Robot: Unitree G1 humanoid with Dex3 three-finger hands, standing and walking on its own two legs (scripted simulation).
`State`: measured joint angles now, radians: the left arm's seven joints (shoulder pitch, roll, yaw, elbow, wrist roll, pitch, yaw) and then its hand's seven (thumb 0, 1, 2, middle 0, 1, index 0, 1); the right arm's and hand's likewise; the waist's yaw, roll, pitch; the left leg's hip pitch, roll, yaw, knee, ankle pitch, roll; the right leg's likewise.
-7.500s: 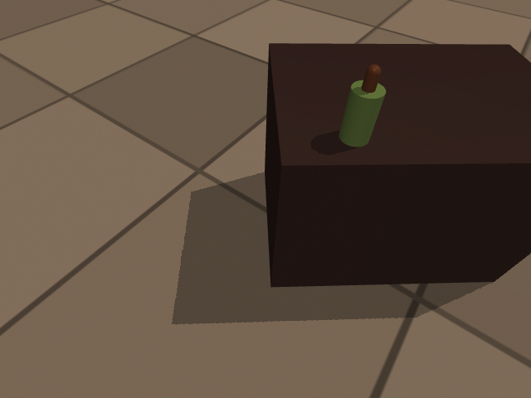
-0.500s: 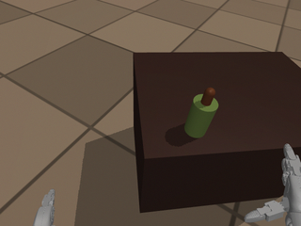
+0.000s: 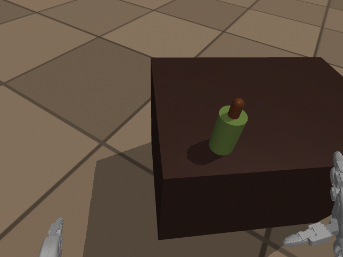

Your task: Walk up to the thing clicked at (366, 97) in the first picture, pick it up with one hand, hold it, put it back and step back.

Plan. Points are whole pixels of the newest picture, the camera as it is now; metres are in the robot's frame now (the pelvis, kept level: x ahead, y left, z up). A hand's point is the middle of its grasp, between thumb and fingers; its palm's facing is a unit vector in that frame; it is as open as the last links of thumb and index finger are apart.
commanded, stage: go down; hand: right
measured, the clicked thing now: (229, 125) +0.46 -0.20 +0.02
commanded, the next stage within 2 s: none
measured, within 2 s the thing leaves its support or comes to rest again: neither
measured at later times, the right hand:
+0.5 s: hand (314, 162) +0.28 -0.33 +0.10, palm faces +0.26 +0.95 -0.18, open 17.6 cm
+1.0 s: hand (319, 151) +0.30 -0.36 +0.10, palm faces +0.20 +0.98 -0.05, open 17.4 cm
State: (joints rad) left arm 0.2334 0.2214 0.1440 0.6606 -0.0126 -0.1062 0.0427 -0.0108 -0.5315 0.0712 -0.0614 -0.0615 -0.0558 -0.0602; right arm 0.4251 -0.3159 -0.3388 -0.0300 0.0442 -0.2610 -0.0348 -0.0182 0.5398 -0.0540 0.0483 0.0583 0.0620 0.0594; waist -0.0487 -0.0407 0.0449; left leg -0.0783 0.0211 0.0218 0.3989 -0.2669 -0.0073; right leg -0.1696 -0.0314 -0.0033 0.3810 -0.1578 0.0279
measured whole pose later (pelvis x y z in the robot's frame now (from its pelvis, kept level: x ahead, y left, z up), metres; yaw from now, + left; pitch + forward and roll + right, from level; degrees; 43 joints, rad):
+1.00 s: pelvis +0.00 -0.01 -0.01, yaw +0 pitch +3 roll +1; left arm 0.20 0.23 -0.01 0.70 -0.02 -0.20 0.17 -0.01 -0.53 0.05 -0.06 -0.06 -0.06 -0.05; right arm -0.24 -0.59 -0.56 0.71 0.29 -0.21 0.51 -0.02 0.51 -0.05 0.04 0.05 0.05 0.05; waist 0.01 0.01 -0.04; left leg -0.24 0.02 0.02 0.49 -0.30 -0.02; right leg -0.36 -0.04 0.00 0.53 -0.22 0.01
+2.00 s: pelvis +0.01 -0.02 -0.02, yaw +1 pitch +9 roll +2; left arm 0.23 0.26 -0.05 0.64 -0.01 -0.24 0.18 -0.01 -0.53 0.07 -0.06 -0.06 -0.06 -0.06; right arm -0.48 -0.78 -0.64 1.00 0.27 -0.18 0.63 -0.02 0.55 -0.06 0.04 0.05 0.05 0.05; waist 0.06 0.02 -0.08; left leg -0.42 0.00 0.02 0.61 -0.35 -0.03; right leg -0.56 -0.05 0.00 0.69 -0.30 0.00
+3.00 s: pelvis +0.00 -0.03 -0.03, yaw +1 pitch +11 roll +3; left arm 0.27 0.26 -0.07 0.53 0.00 -0.24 0.17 -0.01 -0.52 0.06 -0.06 -0.06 -0.06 -0.05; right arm -0.57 -0.84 -0.65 1.07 0.23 -0.17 0.63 -0.02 0.57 -0.06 0.04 0.05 0.05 0.05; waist 0.09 0.01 -0.10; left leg -0.49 0.00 0.02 0.67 -0.37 -0.04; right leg -0.64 -0.06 0.01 0.77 -0.33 0.00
